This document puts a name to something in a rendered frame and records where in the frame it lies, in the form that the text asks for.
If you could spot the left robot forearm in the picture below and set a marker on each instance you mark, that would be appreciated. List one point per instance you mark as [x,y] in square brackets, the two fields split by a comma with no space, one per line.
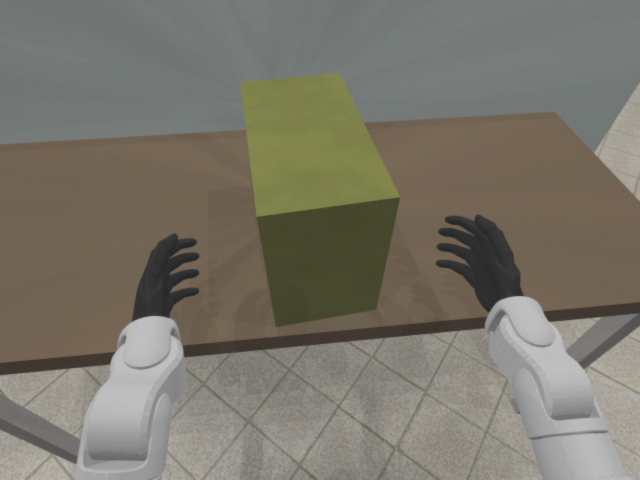
[126,427]

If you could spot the right robot forearm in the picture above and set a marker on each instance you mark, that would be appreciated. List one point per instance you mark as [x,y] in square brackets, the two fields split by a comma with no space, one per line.
[553,393]

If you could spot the carton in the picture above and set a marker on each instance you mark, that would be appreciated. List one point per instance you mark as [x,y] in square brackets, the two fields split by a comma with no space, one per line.
[325,202]

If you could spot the robot right hand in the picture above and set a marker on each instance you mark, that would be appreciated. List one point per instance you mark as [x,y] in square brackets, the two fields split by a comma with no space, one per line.
[493,273]

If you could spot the robot left hand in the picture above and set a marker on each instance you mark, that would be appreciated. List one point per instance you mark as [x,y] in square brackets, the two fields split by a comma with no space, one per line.
[153,297]

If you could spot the table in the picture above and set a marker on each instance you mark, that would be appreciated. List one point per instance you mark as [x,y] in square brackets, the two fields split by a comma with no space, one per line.
[79,219]

